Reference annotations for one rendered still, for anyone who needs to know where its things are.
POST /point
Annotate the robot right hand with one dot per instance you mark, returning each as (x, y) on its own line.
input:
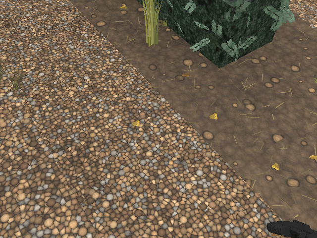
(293, 229)

